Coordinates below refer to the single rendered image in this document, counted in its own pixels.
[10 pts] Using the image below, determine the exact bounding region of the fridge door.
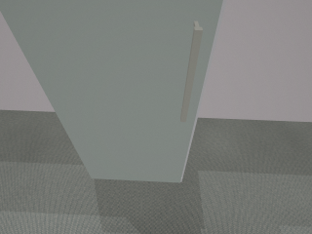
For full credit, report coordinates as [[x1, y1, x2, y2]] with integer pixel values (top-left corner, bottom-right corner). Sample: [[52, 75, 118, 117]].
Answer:
[[0, 0, 223, 183]]

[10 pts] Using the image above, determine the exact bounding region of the handle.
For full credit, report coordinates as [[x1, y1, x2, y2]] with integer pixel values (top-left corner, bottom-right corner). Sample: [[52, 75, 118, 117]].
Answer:
[[180, 20, 203, 122]]

